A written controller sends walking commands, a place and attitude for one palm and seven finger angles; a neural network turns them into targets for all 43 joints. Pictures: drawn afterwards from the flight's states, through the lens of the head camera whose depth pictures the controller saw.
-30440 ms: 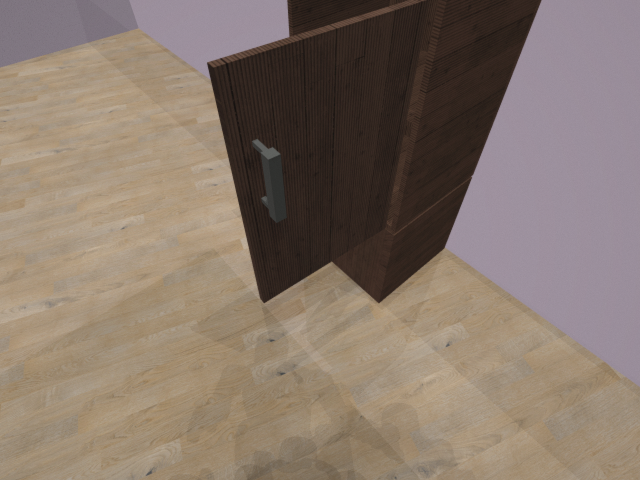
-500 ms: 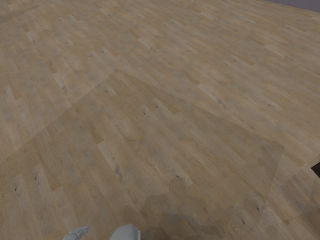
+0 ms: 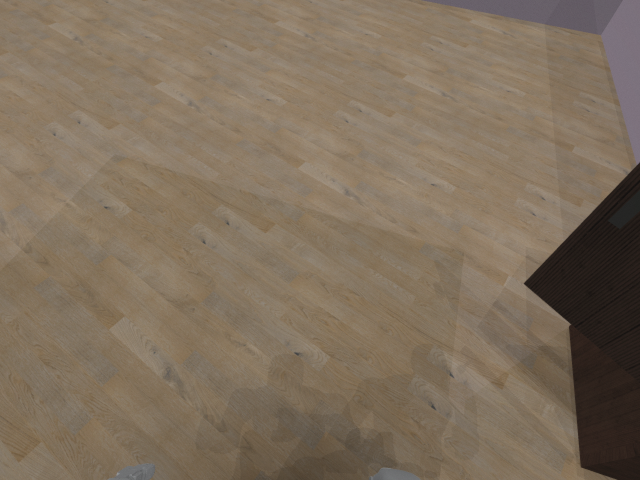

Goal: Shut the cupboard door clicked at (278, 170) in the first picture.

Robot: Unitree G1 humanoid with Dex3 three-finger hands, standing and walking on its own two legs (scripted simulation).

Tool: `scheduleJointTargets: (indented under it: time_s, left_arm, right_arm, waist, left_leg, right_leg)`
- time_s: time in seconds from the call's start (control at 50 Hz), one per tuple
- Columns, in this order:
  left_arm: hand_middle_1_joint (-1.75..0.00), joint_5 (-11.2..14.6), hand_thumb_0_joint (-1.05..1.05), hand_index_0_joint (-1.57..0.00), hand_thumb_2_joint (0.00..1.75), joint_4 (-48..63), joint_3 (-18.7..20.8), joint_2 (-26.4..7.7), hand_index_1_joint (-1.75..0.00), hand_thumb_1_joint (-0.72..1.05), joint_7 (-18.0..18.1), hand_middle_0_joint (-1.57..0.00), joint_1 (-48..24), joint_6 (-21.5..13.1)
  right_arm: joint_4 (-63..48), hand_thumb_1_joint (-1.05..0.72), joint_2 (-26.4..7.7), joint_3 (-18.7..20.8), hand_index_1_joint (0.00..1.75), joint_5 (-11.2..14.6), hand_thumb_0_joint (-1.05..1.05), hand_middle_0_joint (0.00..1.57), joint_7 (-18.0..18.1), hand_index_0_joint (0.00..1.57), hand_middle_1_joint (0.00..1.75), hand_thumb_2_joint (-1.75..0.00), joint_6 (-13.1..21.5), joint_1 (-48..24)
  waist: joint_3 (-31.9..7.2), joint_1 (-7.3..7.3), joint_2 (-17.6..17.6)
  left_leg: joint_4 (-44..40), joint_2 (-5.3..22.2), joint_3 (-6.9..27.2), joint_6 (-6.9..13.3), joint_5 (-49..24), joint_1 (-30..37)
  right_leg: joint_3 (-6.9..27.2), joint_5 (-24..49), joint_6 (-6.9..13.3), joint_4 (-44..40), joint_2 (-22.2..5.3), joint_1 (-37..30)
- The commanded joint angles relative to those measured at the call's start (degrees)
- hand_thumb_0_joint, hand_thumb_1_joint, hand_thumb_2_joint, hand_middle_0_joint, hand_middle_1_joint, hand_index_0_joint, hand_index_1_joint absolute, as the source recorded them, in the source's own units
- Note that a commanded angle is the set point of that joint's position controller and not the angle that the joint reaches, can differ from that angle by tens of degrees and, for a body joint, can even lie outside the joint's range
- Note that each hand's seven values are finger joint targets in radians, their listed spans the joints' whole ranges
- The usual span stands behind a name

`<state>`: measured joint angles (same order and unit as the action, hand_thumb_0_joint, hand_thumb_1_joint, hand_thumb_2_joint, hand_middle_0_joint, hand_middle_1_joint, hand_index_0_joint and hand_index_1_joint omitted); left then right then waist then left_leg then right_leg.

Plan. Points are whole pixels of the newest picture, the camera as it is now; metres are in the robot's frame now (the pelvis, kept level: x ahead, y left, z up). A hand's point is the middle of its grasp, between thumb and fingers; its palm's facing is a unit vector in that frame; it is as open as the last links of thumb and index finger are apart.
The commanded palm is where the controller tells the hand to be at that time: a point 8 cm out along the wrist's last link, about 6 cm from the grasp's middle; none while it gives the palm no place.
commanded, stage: turn to face it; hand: left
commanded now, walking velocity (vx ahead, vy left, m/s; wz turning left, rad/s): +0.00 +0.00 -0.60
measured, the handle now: out of the picture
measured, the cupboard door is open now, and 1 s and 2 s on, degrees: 55 55 55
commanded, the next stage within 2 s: take the last steps up to it in 1.40 s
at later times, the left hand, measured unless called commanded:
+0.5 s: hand out of the picture +0.13 +0.16 -0.18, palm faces -0.23 -0.95 -0.20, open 7.4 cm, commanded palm none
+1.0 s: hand (272, 401) +0.24 +0.08 -0.16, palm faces -0.56 -0.78 -0.28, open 7.4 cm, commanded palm none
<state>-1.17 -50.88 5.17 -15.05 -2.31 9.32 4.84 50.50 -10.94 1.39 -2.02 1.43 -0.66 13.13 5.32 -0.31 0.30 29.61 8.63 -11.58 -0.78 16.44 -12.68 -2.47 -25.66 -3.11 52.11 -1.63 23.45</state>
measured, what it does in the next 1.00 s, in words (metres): steps on the spot, turning right: right foot, then left foot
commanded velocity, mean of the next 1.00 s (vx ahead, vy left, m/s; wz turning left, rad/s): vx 0.00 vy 0.00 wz -0.58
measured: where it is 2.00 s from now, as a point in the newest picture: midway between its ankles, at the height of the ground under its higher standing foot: outside the picture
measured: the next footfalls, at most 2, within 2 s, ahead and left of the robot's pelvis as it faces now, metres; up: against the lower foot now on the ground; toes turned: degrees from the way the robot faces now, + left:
right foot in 0.10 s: +0.03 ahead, -0.14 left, +0.00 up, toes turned -8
left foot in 0.54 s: +0.11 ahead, +0.09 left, +0.00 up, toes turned -16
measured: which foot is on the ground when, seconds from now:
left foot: down 0.00-0.10, up 0.12-0.52, down 0.54-0.96, up 0.98-1.00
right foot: up 0.00-0.08, down 0.10-0.54, up 0.56-0.94, down 0.96-1.00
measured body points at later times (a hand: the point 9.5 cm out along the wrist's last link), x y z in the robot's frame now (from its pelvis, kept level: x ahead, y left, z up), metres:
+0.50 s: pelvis +0.02 -0.01 -0.01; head +0.07 -0.01 +0.44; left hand +0.15 +0.21 -0.16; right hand +0.05 -0.29 -0.13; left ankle +0.07 +0.11 -0.72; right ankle -0.01 -0.13 -0.74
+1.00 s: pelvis +0.02 -0.02 -0.02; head +0.04 -0.06 +0.43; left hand +0.27 +0.13 -0.14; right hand -0.11 -0.26 -0.17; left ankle +0.07 +0.10 -0.72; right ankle -0.05 -0.11 -0.74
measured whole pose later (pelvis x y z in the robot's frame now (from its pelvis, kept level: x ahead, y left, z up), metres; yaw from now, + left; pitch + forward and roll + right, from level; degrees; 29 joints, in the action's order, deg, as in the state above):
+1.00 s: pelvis +0.02 -0.02 -0.02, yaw -35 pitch +0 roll -1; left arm -1.2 -50.4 3.6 -13.5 -1.5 7.3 1.8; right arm 53.4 -14.9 3.3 -1.2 0.7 -2.8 15.1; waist 4.4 1.1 -3.4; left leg 46.3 9.9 -11.1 -3.3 28.0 -18.2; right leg -3.2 -20.1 0.6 35.8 -0.4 16.4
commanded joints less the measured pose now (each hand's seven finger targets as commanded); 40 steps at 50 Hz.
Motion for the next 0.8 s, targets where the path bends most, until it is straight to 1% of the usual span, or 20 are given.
scheduleJointTargets:
  time_s: [0.0, 0.04, 0.06, 0.08, 0.1, 0.12, 0.14, 0.16, 0.2, 0.24, 0.38, 0.42, 0.46, 0.48, 0.5, 0.52, 0.54, 0.56, 0.62, 0.78]
  left_arm:
    - [-0.3, 0.07, 0.0, -0.2, 0.9, 5.58, 0.23, -1.79, -0.3, 0.9, 0.01, -0.2, -2.05, -2.12]
    - [-0.3, -0.07, 0.0, -0.2, 0.9, 4.06, 0.67, -3.6, -0.3, 0.9, 0.27, -0.2, 3.02, -2.59]
    - [-0.3, -0.36, 0.0, -0.2, 0.9, 2.71, 1.41, -7.18, -0.3, 0.9, 0.69, -0.2, 7.65, -3.07]
    - [-0.3, -0.87, 0.0, -0.2, 0.9, 1.88, 2.55, -13.5, -0.3, 0.9, 1.56, -0.2, 9.79, -3.93]
    - [-0.3, 0.09, 0.0, -0.2, 0.9, 1.45, 2.58, -15.01, -0.3, 0.9, 2.25, -0.2, 11.19, -3.62]
    - [-0.3, 0.11, 0.0, -0.2, 0.9, 2.35, 2.28, -14.01, -0.3, 0.9, 2.55, -0.2, 9.04, -3.43]
    - [-0.3, 0.01, 0.0, -0.2, 0.9, 2.94, 2.42, -11.68, -0.3, 0.9, 3.22, -0.2, 5.03, -3.49]
    - [-0.3, 0.09, 0.0, -0.2, 0.9, 3.74, 1.68, -10.13, -0.3, 0.9, 3.15, -0.2, 2.34, -3.53]
    - [-0.3, 0.23, 0.0, -0.2, 0.9, 4.87, 0.87, -8.05, -0.3, 0.9, 2.98, -0.2, 0.17, -4.02]
    - [-0.3, -0.01, 0.0, -0.2, 0.9, 4.7, 0.98, -8.24, -0.3, 0.9, 3.0, -0.2, 0.58, -4.33]
    - [-0.3, -0.41, 0.0, -0.2, 0.9, 3.34, 1.58, -9.58, -0.3, 0.9, 2.81, -0.2, 4.39, -4.05]
    - [-0.3, -0.5, 0.0, -0.2, 0.9, 3.53, 1.82, -9.98, -0.3, 0.9, 2.88, -0.2, 3.08, -3.73]
    - [-0.3, -0.06, 0.0, -0.2, 0.9, 3.95, 1.75, -9.44, -0.3, 0.9, 2.83, -0.2, 0.11, -3.31]
    - [-0.3, 0.4, 0.0, -0.2, 0.9, 4.45, 1.28, -7.5, -0.3, 0.9, 2.7, -0.2, -0.08, -3.01]
    - [-0.3, 1.02, 0.0, -0.2, 0.9, 5.15, 0.66, -3.8, -0.3, 0.9, 2.35, -0.2, 1.89, -2.71]
    - [-0.3, 0.77, 0.0, -0.2, 0.9, 5.84, 0.44, -3.84, -0.3, 0.9, 2.05, -0.2, 1.74, -2.69]
    - [-0.3, 0.24, 0.0, -0.2, 0.9, 6.07, 0.59, -5.4, -0.3, 0.9, 1.9, -0.2, 0.92, -2.67]
    - [-0.3, -0.3, 0.0, -0.2, 0.9, 5.07, 1.19, -5.3, -0.3, 0.9, 1.59, -0.2, 1.83, -2.29]
    - [-0.3, -0.1, 0.0, -0.2, 0.9, 3.88, 1.38, -4.31, -0.3, 0.9, 0.5, -0.2, 1.52, -1.65]
    - [-0.3, 0.06, 0.0, -0.2, 0.9, 5.34, 0.36, -1.77, -0.3, 0.9, -0.12, -0.2, -3.58, -1.45]
  right_arm:
    - [-2.04, -0.9, -13.65, 4.39, 0.3, 0.2, 0.0, 0.2, 0.42, 0.2, 0.3, -0.9, 0.37, 2.67]
    - [-2.5, -0.9, -13.76, 4.61, 0.3, 0.69, 0.0, 0.2, -0.01, 0.2, 0.3, -0.9, 0.05, 0.52]
    - [-3.09, -0.9, -11.92, 4.45, 0.3, 1.21, 0.0, 0.2, -0.31, 0.2, 0.3, -0.9, -0.06, -0.38]
    - [-5.82, -0.9, -6.73, 3.07, 0.3, 1.36, 0.0, 0.2, -0.53, 0.2, 0.3, -0.9, -0.21, -2.65]
    - [-6.87, -0.9, -8.49, 2.85, 0.3, 1.21, 0.0, 0.2, -0.13, 0.2, 0.3, -0.9, -1.23, -4.55]
    - [-6.7, -0.9, -8.14, 2.86, 0.3, 1.37, 0.0, 0.2, -0.23, 0.2, 0.3, -0.9, -1.63, -4.72]
    - [-5.95, -0.9, -8.09, 3.16, 0.3, 1.24, 0.0, 0.2, -0.13, 0.2, 0.3, -0.9, -1.78, -5.08]
    - [-4.87, -0.9, -9.33, 3.39, 0.3, 1.11, 0.0, 0.2, -0.27, 0.2, 0.3, -0.9, -1.64, -4.85]
    - [-3.63, -0.9, -8.99, 3.4, 0.3, 0.92, 0.0, 0.2, -0.75, 0.2, 0.3, -0.9, -1.57, -2.59]
    - [-2.89, -0.9, -8.25, 3.24, 0.3, 1.03, 0.0, 0.2, -0.83, 0.2, 0.3, -0.9, -1.48, -1.51]
    - [-5.03, -0.9, -7.39, 2.8, 0.3, 1.49, 0.0, 0.2, -0.23, 0.2, 0.3, -0.9, -0.8, -5.15]
    - [-4.8, -0.9, -7.13, 2.74, 0.3, 1.82, 0.0, 0.2, 0.02, 0.2, 0.3, -0.9, -0.41, -4.05]
    - [-3.26, -0.9, -7.34, 2.69, 0.3, 1.96, 0.0, 0.2, 0.33, 0.2, 0.3, -0.9, 0.02, 1.12]
    - [-2.43, -0.9, -9.18, 2.95, 0.3, 1.77, 0.0, 0.2, 0.59, 0.2, 0.3, -0.9, 0.58, 3.04]
    - [-2.71, -0.9, -14.34, 3.69, 0.3, 0.94, 0.0, 0.2, 0.78, 0.2, 0.3, -0.9, 1.19, 4.25]
    - [-3.49, -0.9, -17.19, 4.06, 0.3, 0.56, 0.0, 0.2, 1.07, 0.2, 0.3, -0.9, 0.88, 4.73]
    - [-4.4, -0.9, -16.31, 3.64, 0.3, 0.31, 0.0, 0.2, 0.95, 0.2, 0.3, -0.9, 0.57, 3.83]
    - [-4.57, -0.9, -13.7, 2.96, 0.3, 0.0, 0.0, 0.2, 1.2, 0.2, 0.3, -0.9, 0.94, 1.01]
    - [-5.39, -0.9, -11.83, 2.42, 0.3, 0.06, 0.0, 0.2, 1.46, 0.2, 0.3, -0.9, 1.06, -1.7]
    - [-1.92, -0.9, -12.55, 3.64, 0.3, 0.17, 0.0, 0.2, 0.88, 0.2, 0.3, -0.9, 0.74, 3.59]
  waist:
    - [-7.55, 2.25, -14.49]
    - [-8.27, -0.83, -10.68]
    - [-10.1, -3.28, -2.36]
    - [-7.77, -4.78, 18.24]
    - [-7.47, -5.5, 17.02]
    - [-5.25, -3.95, 12.34]
    - [-4.8, -2.43, 16.17]
    - [-3.64, -1.5, 14.11]
    - [-5.19, 0.6, 9.9]
    - [-7.81, 0.94, 6.51]
    - [-7.71, -1.16, 7.56]
    - [-8.14, -0.58, 7.96]
    - [-8.28, 2.29, 7.43]
    - [-9.37, 2.93, 2.36]
    - [-10.46, 2.82, -12.39]
    - [-9.55, 2.86, -19.12]
    - [-7.72, 2.83, -11.81]
    - [-6.8, 1.06, -12.57]
    - [-5.81, -0.02, -11.1]
    - [-7.71, 2.64, -12.36]
  left_leg:
    - [-3.82, 12.37, 6.2, 6.79, -28.27, 8.13]
    - [2.78, 10.72, 3.2, 3.21, -20.91, 2.27]
    - [11.23, 7.52, 0.9, 0.22, -10.88, -4.05]
    - [24.6, -2.21, -0.98, -3.2, 18.32, -20.17]
    - [34.22, -3.6, 7.11, -2.99, 21.62, -22.21]
    - [37.99, -2.54, 11.03, -2.53, 17.17, -23.84]
    - [39.25, -2.16, 12.0, -2.66, 13.59, -25.36]
    - [39.65, -1.74, 12.63, -3.08, 9.61, -24.9]
    - [37.2, -2.22, 12.07, -3.81, 4.62, -21.34]
    - [33.53, -3.21, 11.26, -4.18, 3.67, -18.99]
    - [19.74, -5.67, 11.16, -4.19, 7.65, -16.57]
    - [12.35, -6.67, 11.03, -3.67, 7.71, -11.17]
    - [0.27, -7.44, 10.63, -3.31, -1.43, -1.18]
    - [-6.83, -4.64, 12.16, -2.63, -5.34, 6.55]
    - [-12.73, 8.62, 25.67, 1.49, -8.81, 12.34]
    - [-13.69, 18.55, 32.66, 7.64, -16.06, 10.22]
    - [-12.52, 19.17, 30.86, 10.17, -16.97, 4.81]
    - [-13.25, 16.23, 27.53, 9.51, -19.7, 3.37]
    - [-10.18, 10.77, 15.86, 7.93, -27.21, 4.91]
    - [-7.45, 11.56, 8.2, 8.05, -29.07, 9.63]
  right_leg:
    - [-3.37, 2.04, 1.57, -11.5, 1.13, -2.26]
    - [-3.76, 13.43, 2.74, -22.9, 1.56, -12.34]
    - [3.01, 20.14, 4.57, -29.5, -3.54, -20.22]
    - [23.71, 36.4, 10.39, -33.4, -17.19, -25.7]
    - [27.57, 40.41, 14.95, -34.05, -21.5, -20.63]
    - [24.67, 31.11, 15.75, -35.24, -19.92, -17.68]
    - [25.31, 26.6, 14.2, -35.99, -16.66, -16.55]
    - [22.5, 24.44, 13.4, -35.42, -14.27, -15.2]
    - [16.84, 26.99, 12.26, -34.15, -11.21, -13.61]
    - [15.92, 28.53, 12.37, -32.91, -10.29, -15.04]
    - [23.05, 33.07, 14.84, -30.8, -11.05, -16.11]
    - [24.42, 35.35, 14.21, -28.85, -10.68, -13.51]
    - [23.47, 31.21, 10.71, -25.5, -7.88, -7.41]
    - [20.46, 25.01, 7.73, -21.82, -3.66, -2.09]
    - [12.94, 6.65, 4.1, -11.5, 4.64, 6.58]
    - [5.48, -10.35, 1.99, 2.14, 5.41, 9.14]
    - [6.93, -9.16, 1.97, 9.4, 2.42, 7.08]
    - [6.75, -6.0, 1.0, 13.66, 2.14, 8.46]
    - [4.63, -1.03, -0.2, 16.83, 0.64, 9.1]
    - [-0.85, 0.01, -0.11, -0.38, -0.23, 4.0]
